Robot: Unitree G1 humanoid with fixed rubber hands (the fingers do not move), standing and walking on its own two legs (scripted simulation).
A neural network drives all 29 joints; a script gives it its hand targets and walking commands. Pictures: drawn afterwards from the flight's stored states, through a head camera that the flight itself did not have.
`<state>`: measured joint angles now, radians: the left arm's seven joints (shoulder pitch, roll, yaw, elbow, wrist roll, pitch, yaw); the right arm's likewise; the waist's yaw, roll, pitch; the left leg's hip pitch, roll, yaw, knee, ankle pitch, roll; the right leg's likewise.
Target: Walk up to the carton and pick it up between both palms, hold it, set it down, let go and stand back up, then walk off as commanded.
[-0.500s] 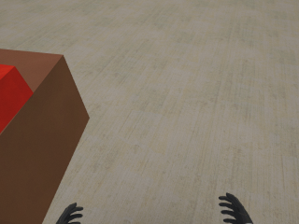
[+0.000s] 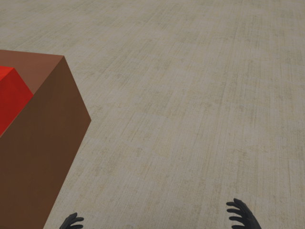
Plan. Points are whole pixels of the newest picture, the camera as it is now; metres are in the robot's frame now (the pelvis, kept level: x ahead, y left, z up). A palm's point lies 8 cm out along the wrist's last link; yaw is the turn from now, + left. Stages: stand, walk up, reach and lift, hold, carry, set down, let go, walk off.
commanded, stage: stand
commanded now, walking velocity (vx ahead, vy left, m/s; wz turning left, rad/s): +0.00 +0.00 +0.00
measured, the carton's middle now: out of the picture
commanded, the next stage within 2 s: none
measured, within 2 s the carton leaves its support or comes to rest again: neither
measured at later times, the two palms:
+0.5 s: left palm out of the picture +0.10 +0.25 -0.11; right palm out of the picture +0.12 -0.26 -0.10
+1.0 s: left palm out of the picture +0.07 +0.25 -0.11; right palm out of the picture +0.10 -0.26 -0.10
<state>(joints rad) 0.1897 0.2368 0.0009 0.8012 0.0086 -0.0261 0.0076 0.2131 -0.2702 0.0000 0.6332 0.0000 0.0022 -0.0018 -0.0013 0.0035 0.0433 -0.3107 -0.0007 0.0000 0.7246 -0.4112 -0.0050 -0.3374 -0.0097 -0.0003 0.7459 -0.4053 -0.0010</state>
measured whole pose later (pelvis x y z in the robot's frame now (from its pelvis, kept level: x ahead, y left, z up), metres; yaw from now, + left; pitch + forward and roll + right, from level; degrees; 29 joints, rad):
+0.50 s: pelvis +0.00 +0.00 +0.00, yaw +0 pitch +0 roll +1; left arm 0.19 0.24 0.00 0.86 0.01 -0.03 0.01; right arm 0.21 -0.28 0.00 0.69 0.00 0.00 0.00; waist 0.00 0.01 0.04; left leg -0.31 0.00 0.00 0.72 -0.41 -0.01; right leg -0.34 -0.01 0.00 0.75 -0.40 0.00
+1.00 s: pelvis -0.02 +0.00 +0.00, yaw +0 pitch -2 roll +1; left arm 0.19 0.25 0.00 0.91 0.01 -0.03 0.01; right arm 0.21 -0.28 0.00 0.74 0.00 0.00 -0.01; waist 0.00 0.00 0.04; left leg -0.31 0.00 0.00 0.72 -0.38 -0.01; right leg -0.34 -0.01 0.00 0.75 -0.38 -0.01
